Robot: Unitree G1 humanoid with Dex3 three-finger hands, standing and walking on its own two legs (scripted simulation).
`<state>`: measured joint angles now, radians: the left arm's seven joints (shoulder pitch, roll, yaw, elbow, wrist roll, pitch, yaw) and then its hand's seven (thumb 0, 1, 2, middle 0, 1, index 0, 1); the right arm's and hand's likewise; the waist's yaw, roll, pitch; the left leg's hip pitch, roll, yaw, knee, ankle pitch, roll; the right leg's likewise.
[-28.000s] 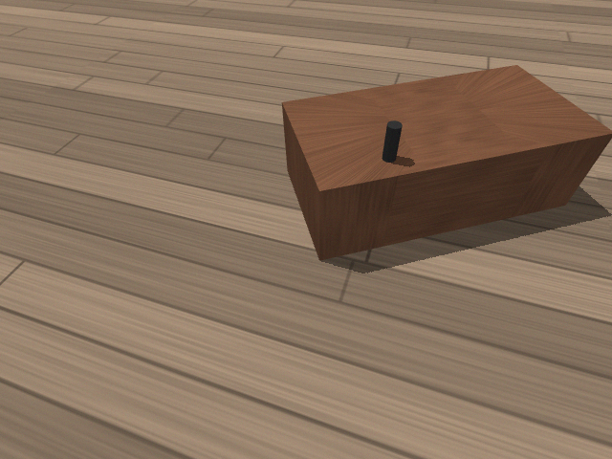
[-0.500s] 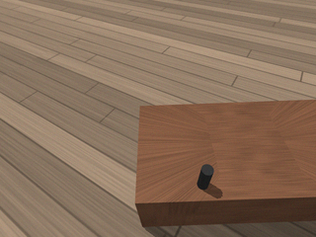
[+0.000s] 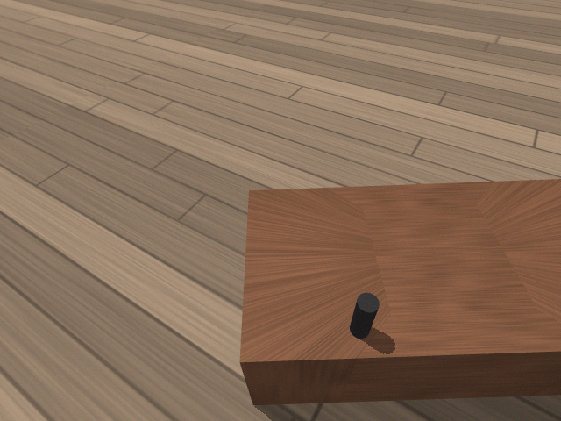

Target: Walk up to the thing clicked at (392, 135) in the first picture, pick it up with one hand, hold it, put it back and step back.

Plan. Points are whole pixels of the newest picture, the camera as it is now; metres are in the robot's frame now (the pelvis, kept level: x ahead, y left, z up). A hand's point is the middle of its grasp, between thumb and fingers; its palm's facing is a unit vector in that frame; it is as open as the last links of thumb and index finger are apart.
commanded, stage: stand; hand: right
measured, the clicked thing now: (363, 316) +0.44 -0.17 -0.32
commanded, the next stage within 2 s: step back in 0.54 s
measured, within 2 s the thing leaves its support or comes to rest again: neither
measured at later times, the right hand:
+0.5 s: hand out of the picture +0.06 -0.25 -0.16, palm faces -0.04 +0.94 -0.34, open 7.4 cm
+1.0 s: hand out of the picture -0.03 -0.21 -0.15, palm faces -0.03 +0.89 -0.45, open 7.4 cm
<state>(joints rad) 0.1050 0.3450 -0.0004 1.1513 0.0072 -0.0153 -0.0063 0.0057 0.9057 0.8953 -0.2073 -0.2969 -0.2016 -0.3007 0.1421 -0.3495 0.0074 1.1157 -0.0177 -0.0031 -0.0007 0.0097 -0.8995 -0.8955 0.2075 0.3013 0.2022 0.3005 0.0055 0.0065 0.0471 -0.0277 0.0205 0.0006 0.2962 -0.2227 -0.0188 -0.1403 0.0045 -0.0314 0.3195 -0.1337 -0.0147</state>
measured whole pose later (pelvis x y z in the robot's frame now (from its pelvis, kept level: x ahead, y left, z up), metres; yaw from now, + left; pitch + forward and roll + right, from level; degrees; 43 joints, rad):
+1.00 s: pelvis -0.07 +0.07 -0.01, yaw -2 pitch -1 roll -2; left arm 0.03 0.40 0.06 0.90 0.01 0.07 0.02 0.01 0.91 0.90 -0.21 -0.30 -0.20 -0.30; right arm 0.18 -0.35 -0.05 0.95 -0.05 0.04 0.00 0.01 -0.90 -0.90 0.21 0.30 0.20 0.30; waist -0.02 -0.06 0.18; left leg -0.23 0.00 -0.01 0.57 -0.33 0.04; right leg -0.51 0.13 0.16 1.08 -0.49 -0.01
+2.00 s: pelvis -0.28 +0.06 -0.02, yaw -7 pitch -1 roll -1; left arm 0.20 0.43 0.10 0.81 0.03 0.08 0.00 0.01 0.91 0.90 -0.21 -0.30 -0.20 -0.30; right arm 0.13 -0.37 -0.05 0.79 -0.03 0.01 -0.02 0.01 -0.89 -0.90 0.21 0.30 0.21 0.30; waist 0.04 -0.06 0.19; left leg -0.34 0.06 0.00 0.58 -0.22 0.00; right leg -0.38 0.07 0.17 1.07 -0.49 0.04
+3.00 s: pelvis -0.60 -0.02 -0.02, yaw -4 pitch -2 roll +2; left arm 0.24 0.36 0.05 0.91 0.04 0.02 0.02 0.01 0.90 0.89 -0.21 -0.30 -0.21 -0.30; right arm 0.12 -0.42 -0.05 0.84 -0.01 0.09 0.00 0.01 -0.90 -0.90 0.21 0.30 0.20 0.30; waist 0.04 0.04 0.12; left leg -0.53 -0.10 -0.17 1.16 -0.47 -0.01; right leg -0.28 -0.02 0.03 0.64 -0.33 -0.01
